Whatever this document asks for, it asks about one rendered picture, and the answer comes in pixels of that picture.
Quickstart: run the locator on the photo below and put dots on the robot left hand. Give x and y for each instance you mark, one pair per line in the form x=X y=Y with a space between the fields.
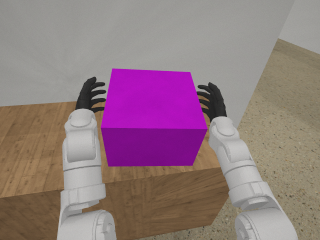
x=86 y=94

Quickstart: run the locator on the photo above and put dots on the carton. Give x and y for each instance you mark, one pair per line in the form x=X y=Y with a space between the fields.
x=152 y=118

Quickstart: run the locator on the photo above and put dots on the left robot forearm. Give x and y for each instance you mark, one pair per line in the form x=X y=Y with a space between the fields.
x=81 y=157

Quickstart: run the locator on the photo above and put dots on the pedestal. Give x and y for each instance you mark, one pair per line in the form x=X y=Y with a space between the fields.
x=144 y=201

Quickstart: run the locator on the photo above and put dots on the right robot upper arm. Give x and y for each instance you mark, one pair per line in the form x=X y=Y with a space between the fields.
x=264 y=224

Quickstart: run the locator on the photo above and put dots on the left robot upper arm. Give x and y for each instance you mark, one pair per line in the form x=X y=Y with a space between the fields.
x=92 y=225

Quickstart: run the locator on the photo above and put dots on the robot right hand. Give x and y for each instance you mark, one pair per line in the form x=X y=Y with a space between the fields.
x=216 y=106

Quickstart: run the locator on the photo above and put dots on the right robot forearm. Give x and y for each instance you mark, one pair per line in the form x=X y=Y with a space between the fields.
x=247 y=190

